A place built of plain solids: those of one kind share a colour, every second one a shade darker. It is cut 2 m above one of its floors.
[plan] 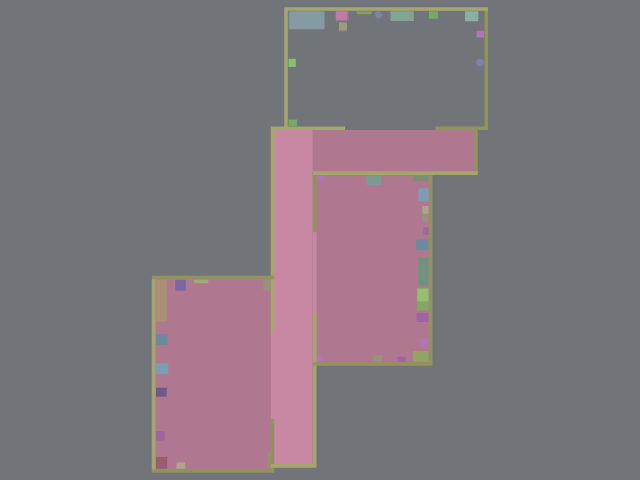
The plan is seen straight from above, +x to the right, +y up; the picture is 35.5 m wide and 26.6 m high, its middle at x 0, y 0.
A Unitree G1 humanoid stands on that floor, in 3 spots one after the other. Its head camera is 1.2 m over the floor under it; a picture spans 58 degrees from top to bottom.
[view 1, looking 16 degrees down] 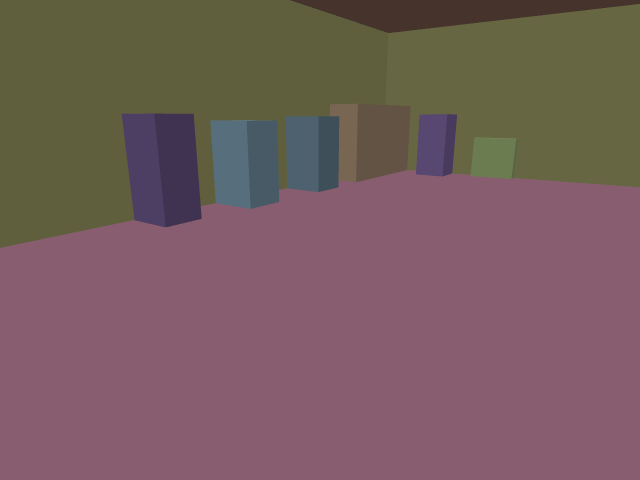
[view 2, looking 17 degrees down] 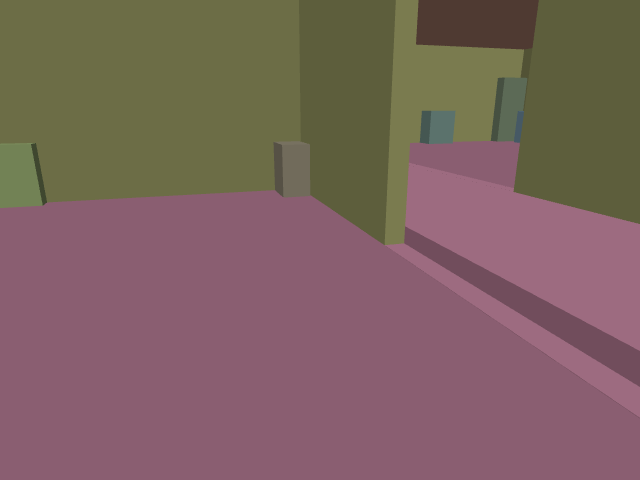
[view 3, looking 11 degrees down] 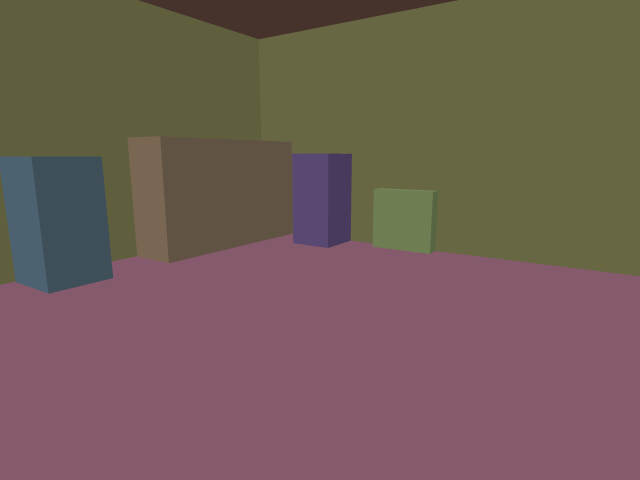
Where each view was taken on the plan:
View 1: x -4.39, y -11.54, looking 125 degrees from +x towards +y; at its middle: floor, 4.35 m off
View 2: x -4.39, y -8.61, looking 73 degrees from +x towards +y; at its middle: floor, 4.10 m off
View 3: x -4.39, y -7.51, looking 124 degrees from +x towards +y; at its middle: cooker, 5.78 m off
